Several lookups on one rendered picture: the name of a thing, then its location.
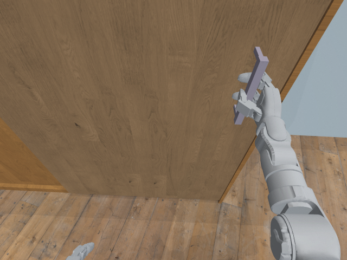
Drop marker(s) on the robot left hand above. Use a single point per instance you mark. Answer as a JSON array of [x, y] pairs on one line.
[[81, 252]]

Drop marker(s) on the handle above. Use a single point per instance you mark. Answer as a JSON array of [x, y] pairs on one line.
[[254, 80]]

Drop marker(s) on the robot right hand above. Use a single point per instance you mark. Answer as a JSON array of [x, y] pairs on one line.
[[266, 104]]

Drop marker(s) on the robot right forearm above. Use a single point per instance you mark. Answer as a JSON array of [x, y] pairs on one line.
[[288, 191]]

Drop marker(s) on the right robot upper arm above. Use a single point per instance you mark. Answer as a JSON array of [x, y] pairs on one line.
[[303, 237]]

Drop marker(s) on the wardrobe door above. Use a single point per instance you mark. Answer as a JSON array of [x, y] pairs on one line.
[[134, 97], [18, 165]]

